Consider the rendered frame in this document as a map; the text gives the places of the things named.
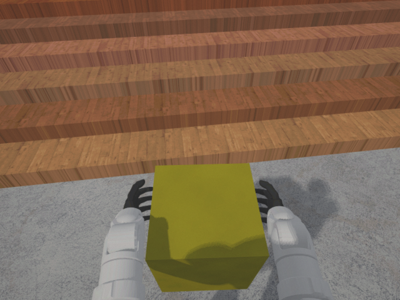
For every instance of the robot left forearm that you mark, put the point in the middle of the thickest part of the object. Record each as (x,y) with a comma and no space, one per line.
(121,276)

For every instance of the left robot hand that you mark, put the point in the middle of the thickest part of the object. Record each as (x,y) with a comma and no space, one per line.
(133,201)

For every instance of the robot right forearm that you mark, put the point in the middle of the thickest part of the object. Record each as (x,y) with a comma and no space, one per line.
(297,265)

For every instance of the carton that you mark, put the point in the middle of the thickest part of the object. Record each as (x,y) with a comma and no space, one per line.
(205,228)

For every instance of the right robot hand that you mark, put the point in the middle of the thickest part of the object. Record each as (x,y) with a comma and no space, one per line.
(272,198)

